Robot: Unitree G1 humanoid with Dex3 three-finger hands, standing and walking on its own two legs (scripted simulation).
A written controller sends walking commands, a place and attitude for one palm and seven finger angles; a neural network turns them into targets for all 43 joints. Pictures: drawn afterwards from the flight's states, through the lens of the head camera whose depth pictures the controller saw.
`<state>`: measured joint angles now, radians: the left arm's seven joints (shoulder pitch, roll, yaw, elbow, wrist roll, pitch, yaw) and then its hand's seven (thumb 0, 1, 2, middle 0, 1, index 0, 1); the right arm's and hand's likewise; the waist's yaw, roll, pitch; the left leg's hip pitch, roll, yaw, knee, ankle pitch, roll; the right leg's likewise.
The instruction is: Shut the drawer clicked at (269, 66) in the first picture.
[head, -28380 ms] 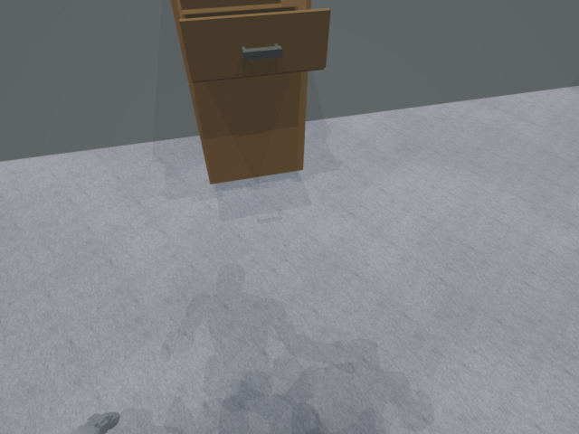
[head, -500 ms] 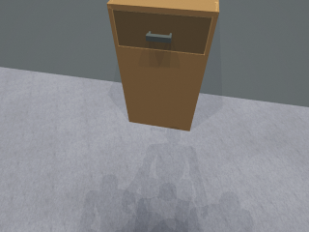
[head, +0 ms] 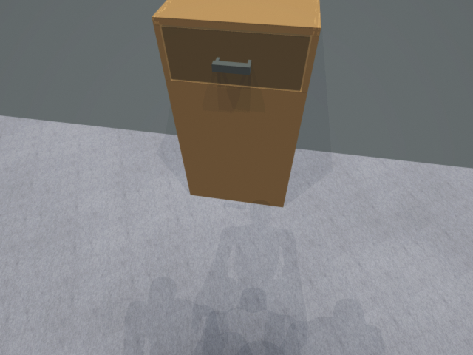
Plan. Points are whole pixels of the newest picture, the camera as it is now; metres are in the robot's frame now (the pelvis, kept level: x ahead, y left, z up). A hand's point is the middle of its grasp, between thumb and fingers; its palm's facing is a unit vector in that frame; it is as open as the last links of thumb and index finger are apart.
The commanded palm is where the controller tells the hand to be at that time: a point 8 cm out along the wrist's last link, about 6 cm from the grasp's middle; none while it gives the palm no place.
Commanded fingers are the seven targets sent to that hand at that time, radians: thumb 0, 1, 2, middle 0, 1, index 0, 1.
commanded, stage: let the arm hang, fingers relaxed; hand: left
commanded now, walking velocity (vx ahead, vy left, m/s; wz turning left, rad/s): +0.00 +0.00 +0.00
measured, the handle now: (232, 64) +0.92 +0.05 +0.01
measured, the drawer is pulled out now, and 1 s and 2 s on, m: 0.00 0.00 0.00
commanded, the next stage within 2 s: look to check the result in 0.02 s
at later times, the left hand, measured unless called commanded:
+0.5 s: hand out of the picture +0.00 +0.15 -0.17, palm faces +0.05 -0.98 -0.17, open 7.3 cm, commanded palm none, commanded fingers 0.00 0.90 0.90 -0.20 -0.30 -0.20 -0.30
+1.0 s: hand out of the picture +0.02 +0.16 -0.17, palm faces +0.05 -0.98 -0.19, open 7.3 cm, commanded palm none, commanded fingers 0.00 0.90 0.90 -0.20 -0.30 -0.20 -0.30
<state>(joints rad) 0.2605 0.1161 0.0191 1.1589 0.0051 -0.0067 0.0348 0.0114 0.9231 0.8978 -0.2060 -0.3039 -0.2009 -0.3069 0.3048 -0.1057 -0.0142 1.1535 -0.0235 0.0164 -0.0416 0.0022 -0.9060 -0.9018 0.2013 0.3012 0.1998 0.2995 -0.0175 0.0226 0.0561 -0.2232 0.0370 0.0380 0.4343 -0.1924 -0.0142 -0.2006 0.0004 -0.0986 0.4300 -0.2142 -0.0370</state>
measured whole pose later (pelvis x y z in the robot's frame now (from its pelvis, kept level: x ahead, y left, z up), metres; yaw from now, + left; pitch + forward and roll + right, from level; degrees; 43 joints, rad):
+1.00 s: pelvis +0.03 -0.01 +0.00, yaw +0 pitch -1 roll +0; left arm 0.27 0.12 0.02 1.17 0.00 -0.02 0.04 0.01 0.92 0.90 -0.20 -0.30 -0.20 -0.30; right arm 0.27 -0.12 -0.01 1.16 -0.02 0.00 -0.05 0.00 -0.90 -0.90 0.20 0.30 0.20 0.30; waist -0.01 0.02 0.05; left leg -0.16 0.04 0.03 0.40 -0.22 -0.03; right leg -0.14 0.01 -0.10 0.39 -0.24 -0.04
